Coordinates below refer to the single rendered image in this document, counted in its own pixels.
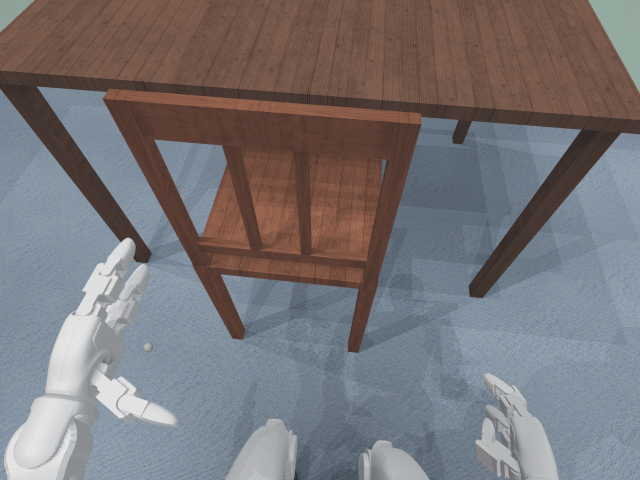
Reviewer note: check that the left robot shin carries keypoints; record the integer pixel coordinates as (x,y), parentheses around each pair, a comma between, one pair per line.
(275,422)

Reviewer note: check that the table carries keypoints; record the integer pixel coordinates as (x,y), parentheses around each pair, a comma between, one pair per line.
(547,63)

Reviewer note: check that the left robot forearm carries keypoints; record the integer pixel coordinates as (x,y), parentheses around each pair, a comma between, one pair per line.
(55,442)

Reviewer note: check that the right robot thigh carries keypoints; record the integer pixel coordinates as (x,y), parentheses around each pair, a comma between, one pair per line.
(388,463)

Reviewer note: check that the chair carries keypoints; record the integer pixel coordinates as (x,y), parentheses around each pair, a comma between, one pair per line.
(300,199)

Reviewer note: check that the right robot hand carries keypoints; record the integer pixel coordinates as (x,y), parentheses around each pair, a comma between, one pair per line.
(523,437)

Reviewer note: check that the left robot hand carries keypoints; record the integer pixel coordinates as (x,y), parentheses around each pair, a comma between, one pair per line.
(94,331)

